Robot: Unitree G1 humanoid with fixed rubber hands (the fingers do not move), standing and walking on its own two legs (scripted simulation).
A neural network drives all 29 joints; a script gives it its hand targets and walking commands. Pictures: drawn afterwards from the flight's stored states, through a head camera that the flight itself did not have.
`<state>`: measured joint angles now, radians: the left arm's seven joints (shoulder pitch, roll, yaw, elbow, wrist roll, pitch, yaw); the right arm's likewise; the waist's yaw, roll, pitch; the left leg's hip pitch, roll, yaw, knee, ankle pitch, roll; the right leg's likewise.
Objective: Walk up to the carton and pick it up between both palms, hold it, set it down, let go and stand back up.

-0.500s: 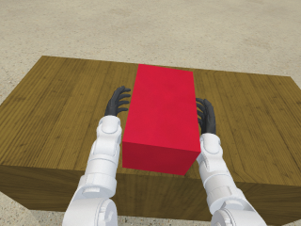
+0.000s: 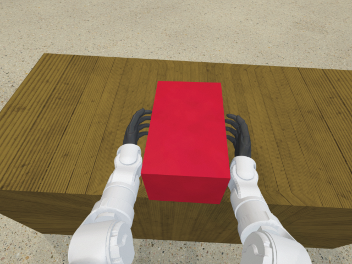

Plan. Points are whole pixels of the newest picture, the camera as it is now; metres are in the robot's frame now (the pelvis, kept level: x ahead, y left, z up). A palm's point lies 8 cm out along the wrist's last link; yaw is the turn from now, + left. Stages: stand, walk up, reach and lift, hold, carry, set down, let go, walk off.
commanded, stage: set down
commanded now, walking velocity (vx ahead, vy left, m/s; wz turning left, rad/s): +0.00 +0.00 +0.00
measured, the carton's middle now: (186, 138) +0.42 +0.01 +0.02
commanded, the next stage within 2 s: none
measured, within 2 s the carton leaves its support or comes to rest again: rests again in 1.50 s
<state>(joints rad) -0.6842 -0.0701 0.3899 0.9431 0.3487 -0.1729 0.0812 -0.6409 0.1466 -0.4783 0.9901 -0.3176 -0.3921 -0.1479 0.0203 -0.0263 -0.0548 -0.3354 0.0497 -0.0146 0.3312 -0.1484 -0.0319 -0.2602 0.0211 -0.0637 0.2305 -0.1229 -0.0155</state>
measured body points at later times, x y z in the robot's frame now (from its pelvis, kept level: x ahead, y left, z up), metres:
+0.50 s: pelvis +0.02 +0.00 -0.01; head +0.12 +0.01 +0.43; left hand +0.42 +0.14 -0.02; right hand +0.41 -0.12 -0.01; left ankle +0.00 +0.13 -0.75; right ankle -0.02 -0.11 -0.75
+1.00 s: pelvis +0.01 +0.01 -0.03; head +0.13 +0.00 +0.40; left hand +0.42 +0.14 -0.06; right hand +0.42 -0.12 -0.04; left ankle +0.00 +0.13 -0.75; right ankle -0.02 -0.11 -0.75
